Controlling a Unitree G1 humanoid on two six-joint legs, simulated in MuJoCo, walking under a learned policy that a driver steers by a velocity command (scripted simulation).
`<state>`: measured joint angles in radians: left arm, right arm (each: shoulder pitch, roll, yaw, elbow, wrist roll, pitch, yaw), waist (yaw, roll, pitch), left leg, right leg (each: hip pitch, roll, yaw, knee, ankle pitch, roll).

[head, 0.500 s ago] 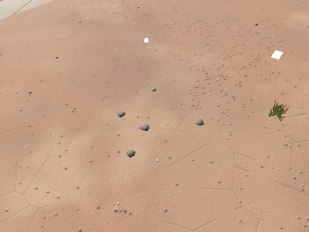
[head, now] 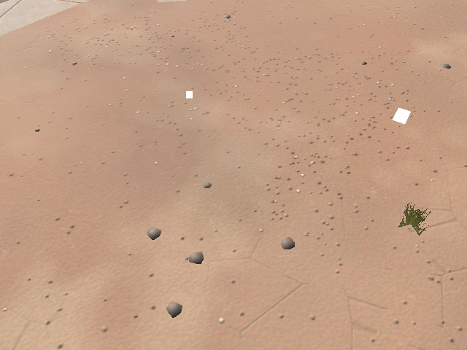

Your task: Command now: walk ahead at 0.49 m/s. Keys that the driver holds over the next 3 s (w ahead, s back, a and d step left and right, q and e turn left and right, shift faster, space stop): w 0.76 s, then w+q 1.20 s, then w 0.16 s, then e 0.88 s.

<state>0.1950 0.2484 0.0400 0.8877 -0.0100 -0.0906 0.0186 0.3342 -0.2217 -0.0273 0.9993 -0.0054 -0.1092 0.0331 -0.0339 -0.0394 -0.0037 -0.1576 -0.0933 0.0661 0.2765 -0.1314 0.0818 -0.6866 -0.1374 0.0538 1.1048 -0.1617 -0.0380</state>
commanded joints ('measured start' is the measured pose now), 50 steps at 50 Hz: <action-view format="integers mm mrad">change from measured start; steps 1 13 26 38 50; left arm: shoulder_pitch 15 -148 107 254 71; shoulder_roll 44 88 112 142 119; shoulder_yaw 13 21 32 43 40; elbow -45 -125 0 88 -34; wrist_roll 9 -11 13 -8 12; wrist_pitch -1 -34 -34 3 -46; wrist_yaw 3 -53 -40 -9 -6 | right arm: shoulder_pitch -33 74 -87 -433 -148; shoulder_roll -138 -191 -91 -81 -124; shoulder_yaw -22 -40 -27 -20 -49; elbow -56 -13 -118 -235 -180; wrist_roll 4 25 14 27 2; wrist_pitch -14 35 30 7 13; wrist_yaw -21 -40 -39 3 2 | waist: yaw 39 32 18 100 47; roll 69 119 -5 -26 80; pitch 58 33 9 99 -48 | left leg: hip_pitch -87 194 -539 -548 8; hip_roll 281 338 243 180 293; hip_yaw -202 -171 -124 -78 -435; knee -188 42 748 266 -74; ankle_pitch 88 329 -20 150 68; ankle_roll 169 86 -54 -25 188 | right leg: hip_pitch -22 198 547 751 71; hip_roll -31 97 -92 -123 8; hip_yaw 2 -82 103 20 29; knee -160 -616 -974 -934 40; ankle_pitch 167 71 273 224 -124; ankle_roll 21 -43 -205 -145 0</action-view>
